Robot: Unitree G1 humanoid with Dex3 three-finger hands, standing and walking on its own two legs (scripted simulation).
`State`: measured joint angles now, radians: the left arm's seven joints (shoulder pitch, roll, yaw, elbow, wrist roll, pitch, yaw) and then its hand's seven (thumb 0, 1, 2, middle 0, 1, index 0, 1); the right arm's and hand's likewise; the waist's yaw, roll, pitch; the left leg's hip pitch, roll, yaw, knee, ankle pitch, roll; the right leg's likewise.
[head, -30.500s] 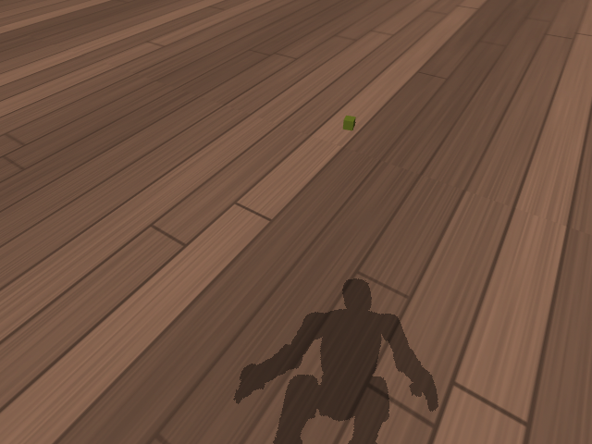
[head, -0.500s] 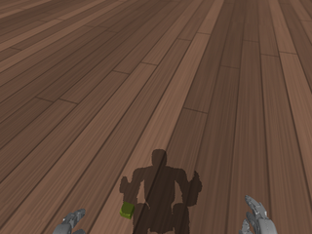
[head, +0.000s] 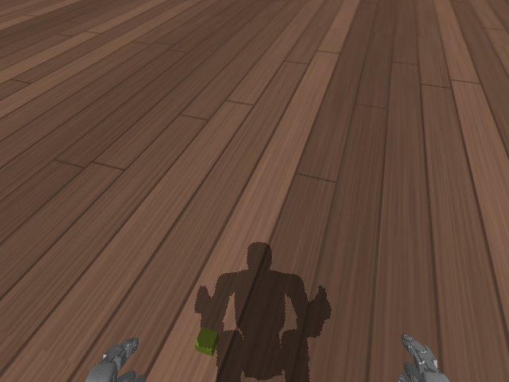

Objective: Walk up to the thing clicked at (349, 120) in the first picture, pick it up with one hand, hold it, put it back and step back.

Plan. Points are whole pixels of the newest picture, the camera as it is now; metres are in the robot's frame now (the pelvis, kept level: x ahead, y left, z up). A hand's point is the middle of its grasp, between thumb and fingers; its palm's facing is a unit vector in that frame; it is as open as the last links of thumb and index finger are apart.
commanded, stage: home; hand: left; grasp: from above
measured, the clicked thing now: (207, 341) +0.45 +0.19 -0.69
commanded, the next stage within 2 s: stand in 1.28 s
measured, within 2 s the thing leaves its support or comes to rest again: neither
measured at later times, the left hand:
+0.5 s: hand out of the picture +0.17 +0.18 -0.05, palm faces +0.05 -0.98 -0.20, open 7.5 cm
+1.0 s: hand out of the picture +0.17 +0.18 -0.05, palm faces +0.05 -0.98 -0.21, open 7.4 cm
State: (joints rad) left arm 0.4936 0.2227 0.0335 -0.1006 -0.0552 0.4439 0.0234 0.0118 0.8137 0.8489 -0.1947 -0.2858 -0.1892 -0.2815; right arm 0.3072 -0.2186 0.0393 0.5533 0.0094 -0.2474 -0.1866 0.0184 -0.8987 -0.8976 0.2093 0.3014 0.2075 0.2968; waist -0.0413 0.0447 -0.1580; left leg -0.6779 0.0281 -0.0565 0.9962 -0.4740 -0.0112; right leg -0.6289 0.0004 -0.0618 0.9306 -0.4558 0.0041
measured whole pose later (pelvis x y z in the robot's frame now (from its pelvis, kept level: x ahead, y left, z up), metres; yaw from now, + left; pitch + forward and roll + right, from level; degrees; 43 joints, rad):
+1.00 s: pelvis +0.01 +0.00 +0.00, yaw +0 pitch +10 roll -3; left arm 0.50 0.23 0.03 -0.13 -0.06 0.45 0.03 0.01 0.90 0.90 -0.20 -0.30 -0.20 -0.30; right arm 0.30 -0.22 0.03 0.55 0.01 -0.24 -0.18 0.02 -0.90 -0.90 0.21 0.30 0.21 0.30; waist -0.04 0.04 -0.17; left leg -0.68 0.03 -0.06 1.01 -0.49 -0.01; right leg -0.63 0.00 -0.06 0.94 -0.48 0.00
